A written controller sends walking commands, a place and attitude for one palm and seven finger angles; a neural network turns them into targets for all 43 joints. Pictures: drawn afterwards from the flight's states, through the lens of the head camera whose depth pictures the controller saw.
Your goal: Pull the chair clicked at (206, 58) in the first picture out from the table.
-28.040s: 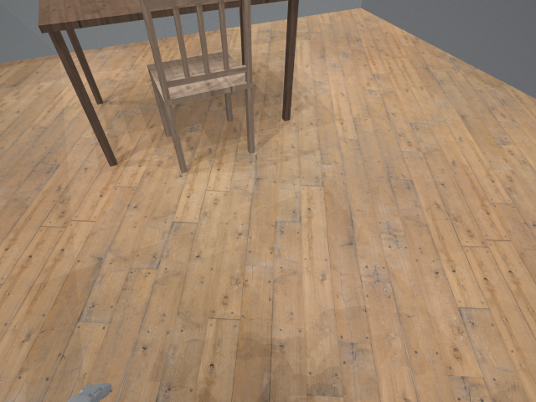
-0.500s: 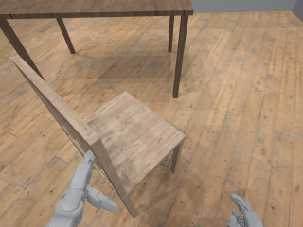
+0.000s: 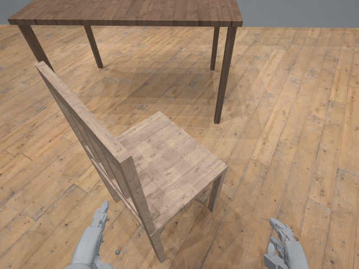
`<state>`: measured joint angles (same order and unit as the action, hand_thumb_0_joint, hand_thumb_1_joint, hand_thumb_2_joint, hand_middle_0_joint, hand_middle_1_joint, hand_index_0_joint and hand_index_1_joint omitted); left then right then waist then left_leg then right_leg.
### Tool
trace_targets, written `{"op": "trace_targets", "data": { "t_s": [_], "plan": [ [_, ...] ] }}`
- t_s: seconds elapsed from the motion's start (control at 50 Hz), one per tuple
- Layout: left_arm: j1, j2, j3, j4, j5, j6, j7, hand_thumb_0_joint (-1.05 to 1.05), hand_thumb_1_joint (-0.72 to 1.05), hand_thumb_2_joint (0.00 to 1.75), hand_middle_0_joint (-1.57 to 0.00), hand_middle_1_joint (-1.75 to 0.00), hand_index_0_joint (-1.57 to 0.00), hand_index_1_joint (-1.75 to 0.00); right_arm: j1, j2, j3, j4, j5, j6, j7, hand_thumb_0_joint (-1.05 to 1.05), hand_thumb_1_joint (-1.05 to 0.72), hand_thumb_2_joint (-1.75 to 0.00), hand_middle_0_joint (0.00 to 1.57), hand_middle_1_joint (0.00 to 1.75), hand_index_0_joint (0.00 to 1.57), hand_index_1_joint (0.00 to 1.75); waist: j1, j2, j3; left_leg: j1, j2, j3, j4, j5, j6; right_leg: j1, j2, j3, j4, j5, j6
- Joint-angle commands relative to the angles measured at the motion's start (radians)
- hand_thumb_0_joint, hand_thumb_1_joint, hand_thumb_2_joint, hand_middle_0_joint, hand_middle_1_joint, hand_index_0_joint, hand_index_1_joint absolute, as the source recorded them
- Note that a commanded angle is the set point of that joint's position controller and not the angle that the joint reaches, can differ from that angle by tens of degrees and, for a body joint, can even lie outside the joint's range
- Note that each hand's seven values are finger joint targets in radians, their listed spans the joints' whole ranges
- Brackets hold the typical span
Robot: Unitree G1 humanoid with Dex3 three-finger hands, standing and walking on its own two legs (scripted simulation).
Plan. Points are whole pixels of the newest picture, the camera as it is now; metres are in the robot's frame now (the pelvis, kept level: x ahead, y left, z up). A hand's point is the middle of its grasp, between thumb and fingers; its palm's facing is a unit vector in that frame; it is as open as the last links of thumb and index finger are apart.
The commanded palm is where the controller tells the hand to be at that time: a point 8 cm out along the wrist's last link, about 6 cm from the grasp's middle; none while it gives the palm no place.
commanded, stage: draw the fingers out of the gap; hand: left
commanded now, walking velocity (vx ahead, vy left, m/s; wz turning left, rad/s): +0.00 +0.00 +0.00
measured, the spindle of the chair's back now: (99, 152) +0.45 +0.26 -0.05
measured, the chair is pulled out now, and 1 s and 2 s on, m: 0.62 0.62 0.62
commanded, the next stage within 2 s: draw the hand back to the body in 0.10 s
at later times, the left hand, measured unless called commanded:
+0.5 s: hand (97, 247) +0.17 +0.16 +0.06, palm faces +0.01 -1.00 -0.09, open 17.5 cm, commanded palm +0.12 +0.22 +0.05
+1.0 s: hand (47, 235) +0.17 +0.22 +0.11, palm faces +0.29 -0.87 -0.40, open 15.2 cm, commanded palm +0.13 +0.26 +0.14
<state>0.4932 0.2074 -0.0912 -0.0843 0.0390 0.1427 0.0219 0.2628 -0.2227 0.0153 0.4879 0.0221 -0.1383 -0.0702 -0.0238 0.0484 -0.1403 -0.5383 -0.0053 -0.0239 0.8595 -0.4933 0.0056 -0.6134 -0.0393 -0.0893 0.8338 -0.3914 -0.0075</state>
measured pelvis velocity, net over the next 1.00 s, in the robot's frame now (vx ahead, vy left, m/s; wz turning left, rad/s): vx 0.00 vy -0.01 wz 0.00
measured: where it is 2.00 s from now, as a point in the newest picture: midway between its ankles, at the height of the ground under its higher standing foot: outside the picture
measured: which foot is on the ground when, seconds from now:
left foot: down 0.00-1.00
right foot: down 0.00-1.00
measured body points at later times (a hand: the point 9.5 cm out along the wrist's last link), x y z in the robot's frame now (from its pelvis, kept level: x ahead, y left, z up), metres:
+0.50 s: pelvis -0.02 -0.01 -0.02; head +0.02 -0.01 +0.43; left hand +0.16 +0.21 +0.06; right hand +0.16 -0.23 -0.10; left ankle -0.04 +0.12 -0.70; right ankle +0.01 -0.12 -0.70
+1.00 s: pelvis +0.00 -0.01 +0.02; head +0.00 -0.03 +0.47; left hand +0.15 +0.26 +0.14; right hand +0.18 -0.23 -0.06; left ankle -0.04 +0.12 -0.70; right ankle +0.01 -0.12 -0.70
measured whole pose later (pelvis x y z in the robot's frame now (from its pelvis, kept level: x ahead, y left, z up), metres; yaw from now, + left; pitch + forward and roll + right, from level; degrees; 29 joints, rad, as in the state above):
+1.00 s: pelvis +0.00 -0.01 +0.02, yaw +0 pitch +2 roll -1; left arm 0.64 0.31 0.16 -0.38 -0.05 -0.06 0.13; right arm 0.24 -0.20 0.01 0.58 0.02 -0.18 -0.11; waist 0.04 0.07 -0.05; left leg -0.28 0.01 -0.03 0.67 -0.41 0.00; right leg -0.35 -0.02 -0.10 0.64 -0.31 -0.02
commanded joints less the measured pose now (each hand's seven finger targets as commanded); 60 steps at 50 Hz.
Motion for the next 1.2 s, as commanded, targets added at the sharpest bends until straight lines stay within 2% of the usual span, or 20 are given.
{"op": "trace_targets", "data": {
  "t_s": [0.0,0.2,0.22,0.24,0.26,0.32,0.44,0.5,0.56,0.64,0.68,0.7,0.72,0.74,0.78,0.86,0.9,0.98,1.1,1.18],
  "plan": [
    [0.086,0.076,0.048,-0.258,-0.004,-0.042,0.015,0.0,-0.55,0.2,0.0,0.0,0.0,0.0,-0.072,-0.096,-0.045,-0.182,0.009,-0.055,-0.015,0.0,-0.9,-0.9,0.2,0.3,0.2,0.3,0.008,-0.011,-0.106,-0.011,-0.012,-0.014,-0.127,0.32,0.004,0.161,0.015,0.005,-0.101,0.204,-0.006],
    [0.152,0.079,0.029,-0.32,0.002,-0.075,0.004,0.0,-0.55,0.2,0.0,0.0,0.0,0.0,-0.06,-0.096,-0.051,-0.179,0.009,-0.081,-0.033,0.0,-0.9,-0.9,0.2,0.3,0.2,0.3,-0.014,-0.042,-0.073,-0.049,-0.016,-0.023,-0.092,0.24,0.012,0.091,0.022,0.006,-0.095,0.112,-0.003],
    [0.069,-0.009,0.066,-0.447,-0.159,-0.202,-0.014,0.0,-0.55,0.2,0.0,0.0,0.0,0.0,-0.051,-0.089,-0.044,-0.175,0.009,-0.114,-0.038,0.0,-0.9,-0.9,0.2,0.3,0.2,0.3,-0.023,-0.093,-0.056,-0.063,-0.026,-0.031,-0.058,0.246,0.002,0.055,0.032,-0.021,-0.084,0.126,0.0],
    [0.086,0.055,0.098,-0.408,-0.152,-0.262,-0.026,0.0,-0.55,0.2,0.0,0.0,0.0,0.0,-0.051,-0.097,-0.05,-0.14,0.008,-0.135,-0.039,0.0,-0.9,-0.9,0.2,0.3,0.2,0.3,-0.013,-0.083,-0.082,-0.064,-0.021,-0.029,-0.047,0.246,0.001,0.059,0.034,-0.009,-0.071,0.125,-0.004],
    [0.123,0.07,0.123,-0.413,-0.16,-0.293,-0.033,0.0,-0.55,0.2,0.0,0.0,0.0,0.0,-0.049,-0.093,-0.049,-0.135,0.01,-0.146,-0.039,0.0,-0.9,-0.9,0.2,0.3,0.2,0.3,0.005,-0.048,-0.107,-0.056,-0.025,-0.026,-0.054,0.251,0.0,0.081,0.035,-0.002,-0.069,0.124,-0.007],
    [0.124,0.088,0.177,-0.431,-0.204,-0.397,-0.064,0.0,-0.55,0.2,0.0,0.0,0.0,0.0,-0.038,-0.084,-0.055,-0.107,0.019,-0.17,-0.029,0.0,-0.9,-0.9,0.2,0.3,0.2,0.3,0.01,0.019,-0.121,-0.052,-0.022,-0.023,-0.039,0.276,-0.014,0.069,0.031,-0.001,-0.042,0.143,-0.01],
    [0.161,0.078,0.209,-0.298,-0.251,-0.59,-0.206,0.0,-0.55,0.2,0.0,0.0,0.0,0.0,-0.096,-0.079,-0.067,-0.073,0.024,-0.172,0.014,0.0,-0.9,-0.9,0.2,0.3,0.2,0.3,0.016,-0.033,-0.069,-0.163,-0.015,-0.025,0.01,0.217,-0.011,0.043,0.025,0.025,-0.011,0.109,-0.014],
    [0.196,0.131,0.269,-0.318,-0.276,-0.53,-0.263,0.0,-0.55,0.2,0.0,0.0,0.0,0.0,-0.122,-0.09,-0.069,-0.119,0.04,-0.154,0.014,0.0,-0.9,-0.9,0.2,0.3,0.2,0.3,0.033,-0.022,-0.12,-0.145,-0.013,-0.015,-0.022,0.176,-0.001,0.117,0.014,0.049,-0.046,0.053,-0.008],
    [0.185,0.151,0.321,-0.402,-0.323,-0.465,-0.268,0.0,-0.55,0.2,0.0,0.0,0.0,0.0,-0.135,-0.082,-0.06,-0.137,0.052,-0.151,-0.003,0.0,-0.9,-0.9,0.2,0.3,0.2,0.3,0.041,-0.007,-0.147,-0.098,-0.012,-0.022,-0.05,0.188,0.004,0.17,0.015,0.049,-0.077,0.06,-0.003],
    [0.106,0.176,0.364,-0.488,-0.361,-0.468,-0.231,0.0,-0.48,0.24,-0.01,-0.02,-0.01,-0.02,-0.121,-0.077,-0.049,-0.113,0.051,-0.172,-0.022,0.0,-0.9,-0.9,0.2,0.3,0.2,0.3,0.03,-0.039,-0.092,-0.071,-0.005,-0.038,-0.075,0.197,0.004,0.171,0.028,0.039,-0.113,0.056,0.002],
    [0.097,0.169,0.361,-0.471,-0.362,-0.48,-0.228,0.0,-0.41,0.27,-0.02,-0.03,-0.02,-0.03,-0.104,-0.08,-0.046,-0.088,0.052,-0.189,-0.023,0.0,-0.9,-0.9,0.2,0.3,0.2,0.3,0.021,-0.016,-0.062,-0.045,-0.003,-0.039,-0.09,0.209,0.002,0.167,0.032,0.031,-0.126,0.074,0.001],
    [0.093,0.171,0.358,-0.459,-0.357,-0.48,-0.235,0.0,-0.37,0.29,-0.02,-0.04,-0.02,-0.04,-0.101,-0.084,-0.046,-0.08,0.053,-0.197,-0.023,0.0,-0.9,-0.9,0.2,0.3,0.2,0.3,0.018,-0.006,-0.055,-0.03,-0.002,-0.039,-0.095,0.217,0.002,0.165,0.033,0.029,-0.132,0.087,0.002],
    [0.145,0.336,0.412,-0.442,-0.175,-0.372,-0.067,0.0,-0.33,0.31,-0.03,-0.05,-0.03,-0.05,-0.096,-0.077,-0.053,-0.089,0.026,-0.155,-0.044,0.0,-0.9,-0.9,0.2,0.3,0.2,0.3,0.083,0.021,-0.056,-0.003,0.02,-0.025,-0.166,0.198,-0.003,0.24,0.002,0.099,-0.187,0.078,-0.02],
    [0.149,0.247,0.363,-0.483,-0.15,-0.324,0.006,0.0,-0.3,0.32,-0.04,-0.05,-0.04,-0.05,-0.096,-0.063,-0.045,-0.104,0.026,-0.143,-0.046,0.0,-0.9,-0.9,0.2,0.3,0.2,0.3,0.053,0.037,0.009,0.013,0.009,-0.021,-0.195,0.178,-0.007,0.23,-0.003,0.081,-0.223,0.056,-0.018],
    [0.163,0.171,0.302,-0.485,-0.124,-0.289,0.061,0.0,-0.22,0.36,-0.04,-0.07,-0.04,-0.07,-0.093,-0.061,-0.04,-0.095,0.02,-0.128,-0.044,0.0,-0.9,-0.9,0.2,0.3,0.2,0.3,0.043,0.063,0.051,0.048,0.011,-0.016,-0.215,0.175,-0.007,0.236,-0.005,0.061,-0.239,0.059,-0.019],
    [0.148,0.223,0.341,-0.498,-0.099,-0.261,0.119,0.0,-0.08,0.43,-0.07,-0.1,-0.07,-0.1,-0.115,-0.069,-0.038,-0.084,0.008,-0.1,-0.05,0.0,-0.9,-0.9,0.2,0.3,0.2,0.3,0.049,-0.061,0.046,0.132,0.017,-0.015,-0.27,0.242,0.003,0.33,-0.004,0.051,-0.298,0.136,-0.01],
    [0.113,0.249,0.367,-0.503,-0.09,-0.26,0.133,0.0,-0.01,0.46,-0.07,-0.11,-0.07,-0.11,-0.126,-0.072,-0.037,-0.08,0.006,-0.096,-0.053,0.0,-0.9,-0.9,0.2,0.3,0.2,0.3,0.051,-0.064,0.048,0.172,0.017,-0.009,-0.3,0.251,0.007,0.359,-0.006,0.055,-0.326,0.152,-0.006],
    [0.073,0.269,0.398,-0.532,-0.078,-0.265,0.153,0.0,0.14,0.53,-0.1,-0.14,-0.1,-0.14,-0.132,-0.069,-0.027,-0.055,0.002,-0.105,-0.05,0.0,-0.9,-0.9,0.2,0.3,0.2,0.3,0.058,0.048,0.054,0.258,0.015,-0.006,-0.361,0.323,0.002,0.414,-0.005,0.042,-0.352,0.234,-0.013],
    [0.06,0.28,0.449,-0.514,-0.077,-0.268,0.157,0.0,0.36,0.64,-0.13,-0.19,-0.13,-0.19,-0.155,-0.072,-0.03,-0.022,-0.009,-0.105,-0.035,0.0,-0.9,-0.9,0.2,0.3,0.2,0.3,0.072,-0.018,0.063,0.329,0.029,-0.004,-0.419,0.455,0.0,0.495,-0.002,0.037,-0.386,0.364,-0.01],
    [0.032,0.288,0.482,-0.507,-0.08,-0.275,0.152,0.0,0.5,0.71,-0.15,-0.22,-0.15,-0.22,-0.166,-0.076,-0.033,-0.006,-0.01,-0.093,-0.024,0.0,-0.9,-0.9,0.2,0.3,0.2,0.3,0.074,0.006,0.077,0.366,0.034,0.001,-0.448,0.511,-0.004,0.523,0.0,0.04,-0.408,0.404,-0.013]
  ]
}}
